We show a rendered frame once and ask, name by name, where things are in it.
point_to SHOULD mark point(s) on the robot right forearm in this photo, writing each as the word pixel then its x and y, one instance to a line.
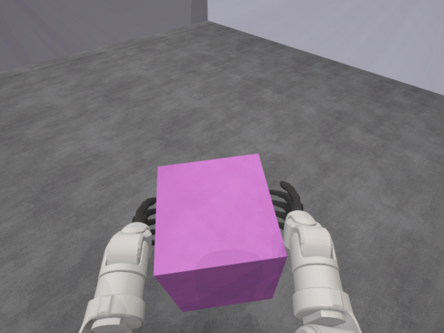
pixel 319 298

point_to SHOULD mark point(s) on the carton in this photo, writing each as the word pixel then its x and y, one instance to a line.
pixel 217 238

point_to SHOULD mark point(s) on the left robot hand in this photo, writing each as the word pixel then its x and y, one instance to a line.
pixel 143 213

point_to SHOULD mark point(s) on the robot left forearm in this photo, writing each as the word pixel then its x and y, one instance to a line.
pixel 118 305

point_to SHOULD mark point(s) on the right robot hand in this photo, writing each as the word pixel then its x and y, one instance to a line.
pixel 292 198

